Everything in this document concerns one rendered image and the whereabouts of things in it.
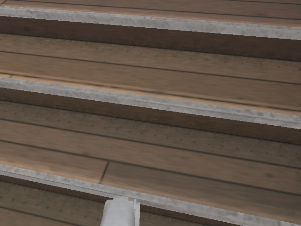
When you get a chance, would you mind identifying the robot left thigh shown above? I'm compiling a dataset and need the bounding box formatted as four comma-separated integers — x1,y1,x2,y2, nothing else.
100,196,140,226

